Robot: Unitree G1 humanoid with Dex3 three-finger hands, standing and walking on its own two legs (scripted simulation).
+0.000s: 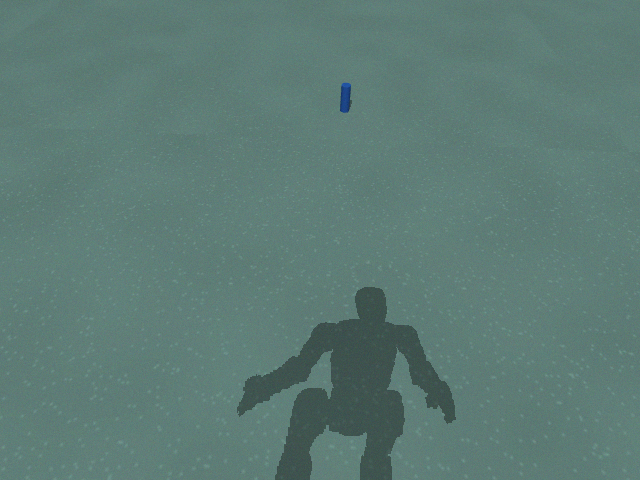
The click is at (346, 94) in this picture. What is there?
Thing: squat round
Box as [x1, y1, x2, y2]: [340, 83, 350, 112]
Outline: 349,83 343,83 341,85 340,110 343,112 348,111 350,91
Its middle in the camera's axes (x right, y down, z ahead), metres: +0.16 -0.79 +2.24
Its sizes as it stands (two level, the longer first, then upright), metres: 0.053 0.053 0.157
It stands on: the floor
